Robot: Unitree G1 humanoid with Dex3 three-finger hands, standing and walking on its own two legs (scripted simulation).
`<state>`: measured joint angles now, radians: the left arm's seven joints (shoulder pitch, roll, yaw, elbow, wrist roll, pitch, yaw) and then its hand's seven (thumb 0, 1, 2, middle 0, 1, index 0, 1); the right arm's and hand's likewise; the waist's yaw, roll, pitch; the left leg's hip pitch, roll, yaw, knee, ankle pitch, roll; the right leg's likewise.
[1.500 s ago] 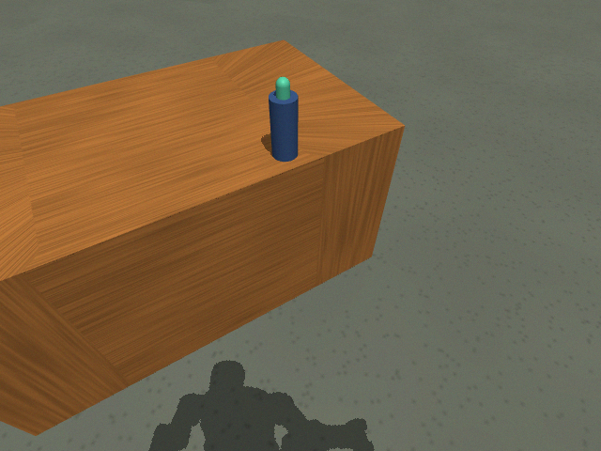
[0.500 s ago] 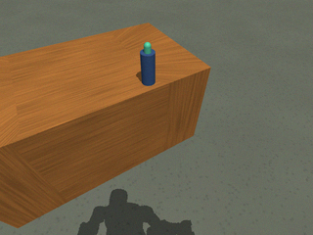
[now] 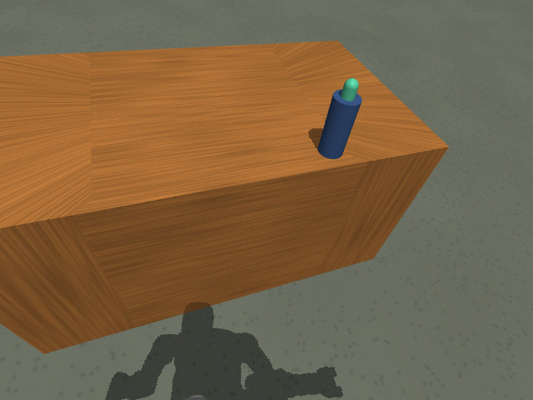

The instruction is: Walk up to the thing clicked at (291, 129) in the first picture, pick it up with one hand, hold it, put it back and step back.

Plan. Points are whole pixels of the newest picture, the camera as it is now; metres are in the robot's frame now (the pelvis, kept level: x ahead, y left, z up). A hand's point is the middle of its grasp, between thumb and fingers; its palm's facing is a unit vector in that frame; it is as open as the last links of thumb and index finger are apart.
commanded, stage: walk up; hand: right
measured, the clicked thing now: (340, 118) +0.75 -0.18 +0.01
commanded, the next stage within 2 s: none
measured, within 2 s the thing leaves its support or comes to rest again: neither
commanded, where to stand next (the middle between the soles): +0.33 -0.11 m, yaw +19 degrees
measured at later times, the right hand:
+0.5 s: hand (448, 334) +0.27 -0.36 -0.13, palm faces -0.20 +0.86 -0.47, open 7.4 cm
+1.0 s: hand (408, 244) +0.48 -0.34 -0.12, palm faces -0.35 +0.83 -0.43, open 7.4 cm
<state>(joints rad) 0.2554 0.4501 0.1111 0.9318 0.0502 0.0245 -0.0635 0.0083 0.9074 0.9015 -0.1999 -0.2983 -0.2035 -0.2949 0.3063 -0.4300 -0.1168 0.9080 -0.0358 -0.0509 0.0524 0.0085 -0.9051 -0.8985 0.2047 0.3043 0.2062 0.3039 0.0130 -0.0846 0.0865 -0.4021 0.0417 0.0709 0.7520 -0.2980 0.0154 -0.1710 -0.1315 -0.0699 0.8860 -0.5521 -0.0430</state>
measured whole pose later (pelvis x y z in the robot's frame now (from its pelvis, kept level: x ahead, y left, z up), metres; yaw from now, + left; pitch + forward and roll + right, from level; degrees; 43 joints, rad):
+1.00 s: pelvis +0.29 -0.13 +0.00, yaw +18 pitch -3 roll -1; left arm 0.25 0.36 0.04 0.82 -0.01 0.04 -0.01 0.01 0.91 0.90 -0.20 -0.30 -0.20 -0.29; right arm 0.20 -0.38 -0.02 0.79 -0.01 -0.03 -0.02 0.01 -0.90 -0.90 0.21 0.30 0.21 0.30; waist 0.04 -0.02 0.18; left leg -0.42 -0.01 0.03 0.75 -0.27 0.08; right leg -0.36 0.02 -0.10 1.00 -0.58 0.01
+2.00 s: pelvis +0.26 -0.12 +0.02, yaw +20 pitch -2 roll +0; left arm 0.18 0.36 0.02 0.99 0.01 0.00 -0.02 0.01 0.91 0.90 -0.20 -0.30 -0.21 -0.30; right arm 0.19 -0.37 -0.02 1.02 -0.01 -0.03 0.00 0.01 -0.90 -0.90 0.21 0.30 0.21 0.30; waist 0.01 -0.01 0.07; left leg -0.29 0.02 -0.02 0.64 -0.31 -0.02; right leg -0.28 -0.02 -0.02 0.63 -0.31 0.01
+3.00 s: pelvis +0.28 -0.11 +0.04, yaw +20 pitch -2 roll +0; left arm 0.09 0.34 0.03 1.15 0.01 0.02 -0.02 0.01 0.91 0.90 -0.20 -0.30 -0.20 -0.29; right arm 0.10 -0.34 -0.01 1.15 -0.01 -0.03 0.00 0.01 -0.90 -0.90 0.21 0.30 0.21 0.30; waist 0.01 -0.01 0.05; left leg -0.13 0.02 -0.01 0.35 -0.18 -0.02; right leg -0.12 -0.02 -0.02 0.34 -0.18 0.01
